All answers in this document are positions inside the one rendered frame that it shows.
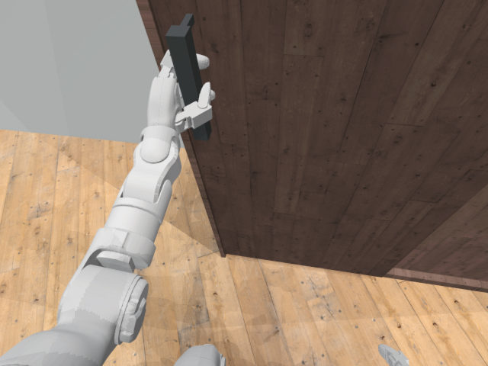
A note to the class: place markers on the left robot thigh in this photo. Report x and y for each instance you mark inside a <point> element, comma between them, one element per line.
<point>201,355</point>

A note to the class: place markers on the left robot upper arm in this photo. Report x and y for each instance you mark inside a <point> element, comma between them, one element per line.
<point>103,308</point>

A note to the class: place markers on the wardrobe door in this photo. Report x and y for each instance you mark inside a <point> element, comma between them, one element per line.
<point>459,247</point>
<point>344,132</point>

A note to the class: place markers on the right robot hand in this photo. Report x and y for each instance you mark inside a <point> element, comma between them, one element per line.
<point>393,357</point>

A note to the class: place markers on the handle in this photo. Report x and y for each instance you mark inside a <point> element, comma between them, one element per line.
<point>181,47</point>

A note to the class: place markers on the left robot hand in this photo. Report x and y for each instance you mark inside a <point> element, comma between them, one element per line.
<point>165,99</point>

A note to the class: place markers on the left robot forearm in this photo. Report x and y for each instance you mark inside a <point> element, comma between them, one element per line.
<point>127,240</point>

